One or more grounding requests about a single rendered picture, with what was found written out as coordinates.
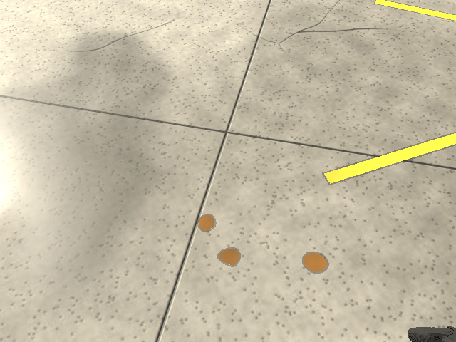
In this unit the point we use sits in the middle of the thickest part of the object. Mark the right robot hand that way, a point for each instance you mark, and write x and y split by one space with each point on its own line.
428 334

